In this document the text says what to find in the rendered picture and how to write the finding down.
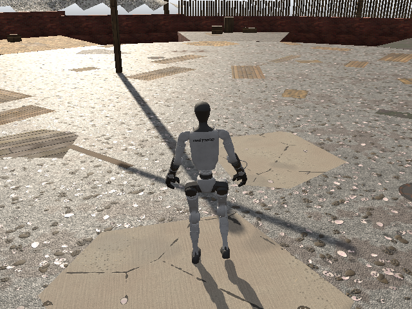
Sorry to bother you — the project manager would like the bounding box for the robot thigh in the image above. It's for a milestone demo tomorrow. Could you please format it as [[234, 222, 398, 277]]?
[[215, 178, 229, 217], [185, 180, 200, 224]]

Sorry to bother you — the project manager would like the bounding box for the left robot thigh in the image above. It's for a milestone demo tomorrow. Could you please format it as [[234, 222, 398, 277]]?
[[185, 180, 200, 224]]

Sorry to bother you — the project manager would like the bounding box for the right robot thigh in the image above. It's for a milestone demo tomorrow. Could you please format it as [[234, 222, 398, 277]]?
[[215, 178, 229, 217]]

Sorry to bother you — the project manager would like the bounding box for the left robot hand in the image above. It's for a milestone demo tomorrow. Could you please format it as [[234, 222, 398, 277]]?
[[165, 176, 180, 189]]

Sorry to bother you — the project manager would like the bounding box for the right robot forearm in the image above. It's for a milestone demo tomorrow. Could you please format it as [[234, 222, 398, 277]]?
[[231, 153, 245, 176]]

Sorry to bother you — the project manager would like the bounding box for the left robot forearm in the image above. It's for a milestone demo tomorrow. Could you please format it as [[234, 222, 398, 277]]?
[[167, 156, 179, 178]]

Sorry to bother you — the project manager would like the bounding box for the robot right upper arm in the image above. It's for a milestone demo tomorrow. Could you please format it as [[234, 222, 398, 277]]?
[[217, 129, 237, 164]]

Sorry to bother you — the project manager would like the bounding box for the robot left upper arm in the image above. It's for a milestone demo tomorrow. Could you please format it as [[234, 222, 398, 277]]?
[[173, 130, 190, 165]]

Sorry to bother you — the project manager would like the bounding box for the right robot hand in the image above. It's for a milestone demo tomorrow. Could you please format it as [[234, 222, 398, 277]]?
[[232, 173, 247, 187]]

